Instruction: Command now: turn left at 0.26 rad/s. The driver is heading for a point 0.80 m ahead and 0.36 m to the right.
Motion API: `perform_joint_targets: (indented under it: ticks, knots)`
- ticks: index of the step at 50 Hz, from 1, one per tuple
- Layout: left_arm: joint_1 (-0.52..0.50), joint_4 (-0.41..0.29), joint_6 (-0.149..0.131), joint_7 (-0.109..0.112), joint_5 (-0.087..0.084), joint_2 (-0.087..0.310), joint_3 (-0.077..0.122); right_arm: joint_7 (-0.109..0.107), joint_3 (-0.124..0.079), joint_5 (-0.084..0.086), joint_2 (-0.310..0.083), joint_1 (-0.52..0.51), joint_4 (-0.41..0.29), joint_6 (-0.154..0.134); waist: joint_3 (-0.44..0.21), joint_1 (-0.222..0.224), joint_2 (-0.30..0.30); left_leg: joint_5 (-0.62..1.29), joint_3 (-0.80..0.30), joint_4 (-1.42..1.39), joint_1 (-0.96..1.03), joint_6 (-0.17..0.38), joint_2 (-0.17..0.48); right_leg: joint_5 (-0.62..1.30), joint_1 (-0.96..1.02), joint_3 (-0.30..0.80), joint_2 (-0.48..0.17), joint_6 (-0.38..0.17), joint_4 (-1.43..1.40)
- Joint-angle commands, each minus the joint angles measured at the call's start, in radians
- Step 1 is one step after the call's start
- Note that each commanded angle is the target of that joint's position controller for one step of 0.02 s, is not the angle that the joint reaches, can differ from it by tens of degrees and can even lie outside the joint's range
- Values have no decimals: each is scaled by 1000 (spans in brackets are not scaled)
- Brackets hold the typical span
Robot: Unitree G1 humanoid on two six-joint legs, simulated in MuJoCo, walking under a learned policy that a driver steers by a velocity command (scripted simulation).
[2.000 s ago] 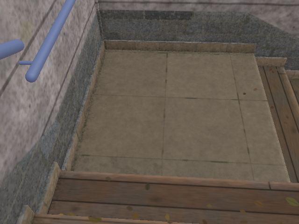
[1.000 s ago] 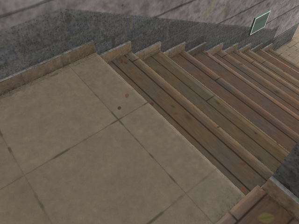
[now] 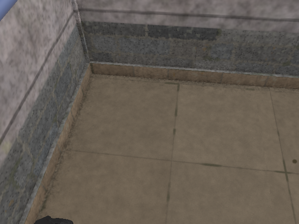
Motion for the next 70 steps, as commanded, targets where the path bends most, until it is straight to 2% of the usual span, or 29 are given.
perform_joint_targets:
  ticks: [1, 6, 9, 10, 12, 13, 14, 17, 20, 25, 28, 33, 34, 35, 36, 38, 42, 47, 48, 49, 56, 60, 61, 62, 63, 64, 66, 67, 70]
  knots:
    - [-34, 24, 10, -39, 15, 21, -11, -29, -9, 24, -111, 110, -2, 10, 44, -49, 18, 152, -237, -70, -34, 152, 205, 341, 4, -7, -53, -17, -341]
    - [-54, 66, 5, -56, -23, 58, -1, -12, 15, 37, -109, 103, 46, 14, 71, -39, 74, 131, -351, -7, -148, 160, 274, 293, 141, -25, -57, -28, -489]
    - [-89, 74, 9, -28, -23, 75, 8, -36, -14, 41, -171, 172, 103, 30, 97, -103, 73, 163, -439, 71, 31, 193, 328, 168, 70, -40, -52, -64, -638]
    - [-175, 4, -6, -45, -214, 63, 50, -78, -54, 93, -169, 85, 87, 68, 103, -62, 30, 437, -219, 168, -34, 97, 225, 258, 197, -44, 24, -139, -738]
    - [212, 142, 5, -36, -166, 101, 80, -105, -42, 62, -83, 96, 66, 71, -133, 61, -37, 319, -7, 561, -272, -8, 130, 843, 744, -59, -27, -227, -556]
    - [345, 166, 24, -29, -158, 176, 112, -93, -23, 68, -15, 103, 24, 62, -309, 123, -181, -277, 96, 1047, -634, -153, 24, 1045, 1196, 189, -230, -423, -442]
    - [353, 159, 53, -3, -155, 188, 124, -89, -15, 77, -35, 38, -53, 61, -420, 162, -118, -293, 30, 1205, -742, -196, 69, 803, 1256, 382, -306, -480, -484]
    - [196, 90, 113, 83, -105, 160, 109, -128, -10, 90, 0, -136, -147, 95, -293, 140, -14, -143, -52, 1165, -787, -192, 130, 13, 905, 540, -342, -455, -664]
    - [115, 29, 115, 93, -102, 139, 86, -142, -43, 72, -55, -109, -161, 144, -74, 57, -13, 127, -41, 1019, -596, -187, 94, -235, 430, 407, -158, -383, -727]
    - [70, -28, 138, 151, -113, 94, 65, -120, -28, 40, 52, -230, -278, 154, -63, 50, -109, 350, -40, 686, -553, -247, 38, -266, 358, 383, -21, -344, -649]
    - [77, -42, 163, 169, -131, 151, 110, -105, -42, 54, 45, -275, -284, 140, -140, 67, -221, 237, -33, 257, -309, -237, -7, -422, 422, 433, 2, -289, -727]
    - [25, -91, 154, 130, -150, 149, 135, -76, -113, 77, -52, -89, -165, 160, -60, 7, -266, 291, -70, -307, 197, -148, 54, -698, 221, 563, -18, -235, -757]
    - [25, -85, 140, 114, -142, 122, 133, -80, -130, 84, -60, 52, -111, 160, -80, -60, -190, 234, -91, -368, 430, -120, 106, -772, 37, 496, 52, -199, -591]
    - [47, -68, 125, 89, -138, -27, 101, -74, -134, 79, -85, 170, -78, 162, -136, -85, 31, -70, -250, -370, 585, -58, 310, -737, -175, 217, 225, -145, -110]
    - [-75, -159, 85, 82, -169, -36, 101, -58, -148, 17, -167, 134, -90, 157, -30, -79, 345, -237, -717, -587, 521, 68, 549, -757, -566, 206, 293, -85, 117]
    - [-97, -143, 60, 105, -133, 85, 134, -90, -146, 12, -130, -23, -96, 137, 127, 15, 313, -348, -597, -638, 340, 16, 468, -504, -657, 135, 180, -65, 424]
    - [173, -45, 119, 92, -108, 116, 148, -95, -98, 51, -54, -199, -137, 125, 2, 176, 228, -139, -164, -599, -138, -65, 321, -205, -179, -77, 174, -20, 1009]
    - [84, -127, 113, 57, -141, 34, 98, -100, -100, 63, -112, -61, -97, 86, 47, 92, 123, -94, -97, -584, -22, -49, 355, -180, -273, -95, 119, 11, 1127]
    - [13, -110, 133, 22, -11, 34, 84, -81, -133, 34, -226, 5, -47, 69, 11, 49, 17, -218, -115, -586, 69, -12, 364, -247, -303, -94, 144, -36, 1060]
    - [-52, -133, 147, 15, -6, 6, 75, -81, -137, 44, -222, 61, -25, 58, 39, -9, 73, -204, -173, -608, 156, 26, 404, -317, -361, -67, 131, -60, 1093]
    - [-73, -166, 131, -5, -73, 12, 63, -73, -133, 30, -198, 101, 46, 28, 58, -5, 143, -84, -118, -701, 215, 125, 521, -621, -261, -33, 31, -162, 842]
    - [264, -69, 121, 0, -65, 25, 47, -66, -138, 66, -205, -128, 16, 39, 43, 189, 149, 365, 140, -604, -249, 72, 426, -893, 542, -259, 101, -248, 286]
    - [517, 32, 100, 11, -72, 59, 69, -68, -128, 58, -161, -230, 7, 47, 67, 351, -60, 684, 182, -101, -409, 59, 307, -840, 729, -249, 185, -256, 97]
    - [609, 51, 57, 12, -69, 124, 73, -64, -86, 56, -21, -408, -76, 50, 131, 443, -470, 85, -53, 514, -782, 69, 100, -964, 672, 404, -14, -289, -277]
    - [571, 46, 28, 27, -110, 202, 90, -76, -82, 47, 32, -462, -138, 33, 170, 377, -488, 51, -383, 583, -1031, 92, -37, -687, 736, 827, -244, -235, -609]
    - [551, 64, 6, 57, -94, 203, 92, -63, -98, 14, -30, -391, -106, 19, 128, 281, -207, 187, -426, 610, -975, 106, -8, -488, 680, 904, -328, -190, -645]
    - [257, 67, 9, 54, -37, 71, 61, -38, -113, 18, -51, -111, 46, 43, 98, 27, 35, 323, -319, 526, -772, 61, 68, -335, 505, 596, -298, -182, -309]
    - [109, 39, 13, 33, -33, -8, 40, -33, -110, 42, -41, -58, 80, 73, 88, -31, -18, 412, -225, 448, -601, 26, 81, -329, 341, 319, -216, -145, -269]
    - [171, 126, 4, 30, -73, -11, 57, 15, -114, 80, -53, -147, 51, 123, 105, -6, -93, 718, -47, 261, -315, -21, 75, -493, 179, 50, -107, -141, -464]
